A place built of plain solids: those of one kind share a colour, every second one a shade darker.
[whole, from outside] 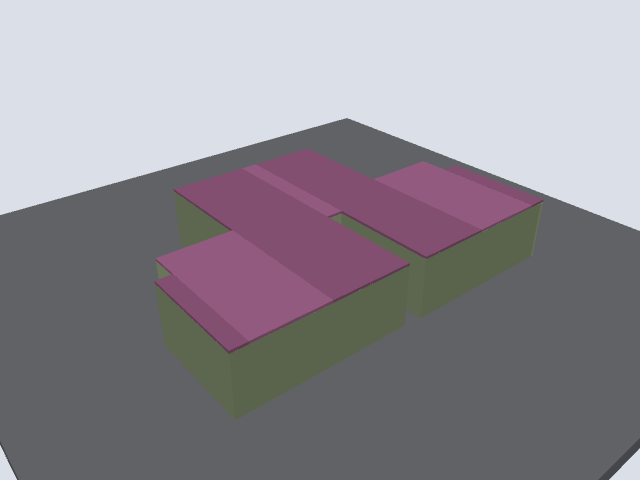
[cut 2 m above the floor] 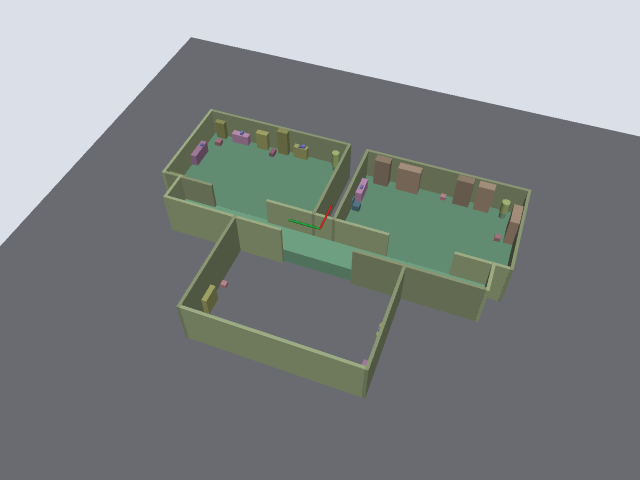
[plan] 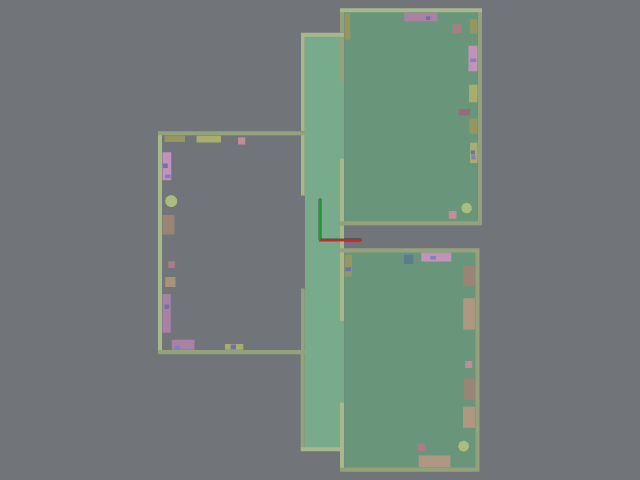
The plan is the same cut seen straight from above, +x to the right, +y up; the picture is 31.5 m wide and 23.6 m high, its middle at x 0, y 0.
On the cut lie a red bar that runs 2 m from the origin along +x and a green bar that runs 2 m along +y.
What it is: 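A storey of a split-level house; a hall and three lower rooms open beside it; the rooms' floors lie 1.16 m, 0.204 m and not at all below the hall's; a bare drop, one riser, a flush line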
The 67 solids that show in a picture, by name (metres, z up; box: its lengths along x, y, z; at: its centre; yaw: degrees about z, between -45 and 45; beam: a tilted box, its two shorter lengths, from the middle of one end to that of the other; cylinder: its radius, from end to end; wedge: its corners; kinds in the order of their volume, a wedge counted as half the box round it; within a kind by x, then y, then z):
{
 "floor_1": {"box": [1.73, 20.18, 1.21], "at": [0.12, -0.1, 0.56]},
 "floor_2": {"box": [0.2, 3.96, 1.01], "at": [1.09, -5.99, 0.46]},
 "floor_3": {"box": [0.2, 3.8, 1.21], "at": [1.09, 5.9, 0.56]},
 "floor_4": {"box": [6.46, 10.59, 1.01], "at": [4.42, -5.91, 0.46]},
 "floor_5": {"box": [6.58, 10.28, 1.21], "at": [4.47, 6.06, 0.56]},
 "wall_1": {"box": [0.2, 10.56, 3.94], "at": [-7.86, -0.13, 1.92]},
 "wall_2": {"box": [7.22, 0.2, 3.94], "at": [-4.35, -5.51, 1.92]},
 "wall_3": {"box": [7.22, 0.2, 3.94], "at": [-4.35, 5.25, 1.92]},
 "wall_4": {"box": [0.2, 4.57, 3.94], "at": [-0.84, -7.9, 1.92]},
 "wall_5": {"box": [0.2, 3.03, 3.94], "at": [-0.84, -3.9, 1.92]},
 "wall_6": {"box": [0.2, 2.97, 3.94], "at": [-0.84, 3.67, 1.92]},
 "wall_7": {"box": [0.2, 4.64, 3.94], "at": [-0.84, 7.67, 1.92]},
 "wall_8": {"box": [2.13, 0.2, 3.94], "at": [0.12, -10.29, 1.92]},
 "wall_9": {"box": [2.13, 0.2, 3.94], "at": [0.12, 10.1, 1.92]},
 "wall_10": {"box": [0.2, 0.81, 3.94], "at": [1.09, -10.79, 1.92]},
 "wall_11": {"box": [0.2, 2.21, 3.94], "at": [1.09, -9.08, 1.92]},
 "wall_12": {"box": [0.2, 3.4, 3.94], "at": [1.09, -2.31, 1.92]},
 "wall_13": {"box": [0.2, 1.13, 3.94], "at": [1.09, 0.15, 1.92]},
 "wall_14": {"box": [0.2, 3.08, 3.94], "at": [1.09, 2.46, 1.92]},
 "wall_15": {"box": [0.2, 2.2, 3.94], "at": [1.09, 8.9, 1.92]},
 "wall_16": {"box": [0.2, 1.0, 3.94], "at": [1.09, 10.7, 1.92]},
 "wall_17": {"box": [6.86, 0.2, 3.94], "at": [4.42, -11.3, 1.92]},
 "wall_18": {"box": [6.86, 0.2, 3.94], "at": [4.42, -0.51, 1.92]},
 "wall_19": {"box": [6.98, 0.2, 3.94], "at": [4.47, 0.82, 1.92]},
 "wall_20": {"box": [6.98, 0.2, 3.94], "at": [4.47, 11.3, 1.92]},
 "wall_21": {"box": [0.2, 10.59, 3.94], "at": [7.74, -5.91, 1.92]},
 "wall_22": {"box": [0.2, 10.28, 3.94], "at": [7.86, 6.06, 1.92]},
 "roof_1": {"box": [9.15, 1.13, 0.16], "at": [-3.39, 0.15, 3.97]},
 "roof_2": {"box": [15.81, 5.2, 0.16], "at": [-0.06, -3.01, 3.97]},
 "roof_3": {"box": [15.93, 4.63, 0.16], "at": [0.0, 3.04, 3.97]},
 "roof_4": {"box": [8.79, 4.77, 0.16], "at": [3.45, -8.0, 3.97]},
 "roof_5": {"box": [8.91, 4.84, 0.16], "at": [3.51, 7.77, 3.97]},
 "roof_6": {"box": [6.86, 1.01, 0.16], "at": [4.42, -10.89, 3.97]},
 "roof_7": {"box": [6.98, 1.2, 0.16], "at": [4.47, 10.8, 3.97]},
 "wardrobe_1": {"box": [0.59, 0.96, 2.12], "at": [-7.45, 0.75, 1.01]},
 "wardrobe_2": {"box": [1.57, 0.58, 2.01], "at": [5.64, -10.89, 1.96]},
 "wardrobe_3": {"box": [0.59, 1.04, 2.12], "at": [7.33, -8.72, 2.02]},
 "wardrobe_4": {"box": [0.59, 1.53, 1.96], "at": [7.33, -3.63, 1.94]},
 "wardrobe_5": {"box": [0.59, 1.03, 2.14], "at": [7.33, -1.78, 2.03]},
 "wardrobe_6": {"box": [0.56, 1.08, 2.19], "at": [7.34, -7.33, 2.06]},
 "case_1": {"box": [1.02, 0.32, 1.13], "at": [-7.14, 4.97, 0.52]},
 "case_2": {"box": [1.2, 0.34, 1.37], "at": [-5.47, 4.96, 0.64]},
 "case_3": {"box": [0.9, 0.28, 1.24], "at": [-4.22, -5.25, 0.57]},
 "case_4": {"box": [0.29, 1.28, 1.73], "at": [1.35, 10.49, 2.03]},
 "case_5": {"box": [0.36, 1.06, 1.03], "at": [1.39, -1.26, 1.48]},
 "case_6": {"box": [0.42, 0.86, 1.38], "at": [7.54, 7.2, 1.86]},
 "case_7": {"box": [0.4, 0.75, 2.05], "at": [7.55, 5.59, 2.19]},
 "case_8": {"box": [0.37, 1.0, 0.95], "at": [7.56, 4.28, 1.64]},
 "case_9": {"box": [0.37, 0.7, 1.4], "at": [7.56, 10.51, 1.86]},
 "sideboard_1": {"box": [0.4, 1.9, 0.85], "at": [-7.54, -3.61, 0.38]},
 "sideboard_2": {"box": [0.43, 1.38, 0.83], "at": [-7.53, 3.62, 0.36]},
 "sideboard_3": {"box": [1.13, 0.49, 0.95], "at": [-6.73, -5.15, 0.42]},
 "sideboard_4": {"box": [1.65, 0.42, 0.88], "at": [4.96, 10.97, 1.6]},
 "sideboard_5": {"box": [1.48, 0.43, 0.82], "at": [5.72, -0.84, 1.37]},
 "sideboard_6": {"box": [0.45, 1.26, 0.77], "at": [7.52, 8.93, 1.55]},
 "bush_1": {"cylinder": 0.29, "from": [-7.31, 1.91, 0.4], "to": [-7.31, 1.91, 1.39]},
 "bush_2": {"cylinder": 0.26, "from": [7.06, -10.14, 1.47], "to": [7.06, -10.14, 2.33]},
 "bush_3": {"cylinder": 0.26, "from": [7.21, 1.57, 1.58], "to": [7.21, 1.57, 2.72]},
 "basket_1": {"box": [0.34, 0.34, 0.39], "at": [-7.29, -1.21, 0.14]},
 "basket_2": {"box": [0.36, 0.36, 0.36], "at": [-3.86, 4.87, 0.13]},
 "basket_3": {"box": [0.38, 0.38, 0.3], "at": [5.0, -10.2, 1.11]},
 "basket_4": {"box": [0.39, 0.39, 0.35], "at": [6.52, 1.24, 1.34]},
 "basket_5": {"box": [0.43, 0.43, 0.34], "at": [6.74, 10.39, 1.33]},
 "basket_6": {"box": [0.35, 0.35, 0.27], "at": [7.32, -6.12, 1.1]},
 "pouf_1": {"box": [0.5, 0.5, 0.42], "at": [-7.36, -2.06, 0.16]},
 "chair_1": {"box": [0.46, 0.45, 0.43], "at": [4.36, -0.95, 1.18]},
 "toybox_1": {"box": [0.56, 0.33, 0.32], "at": [7.1, 6.28, 1.32]}
}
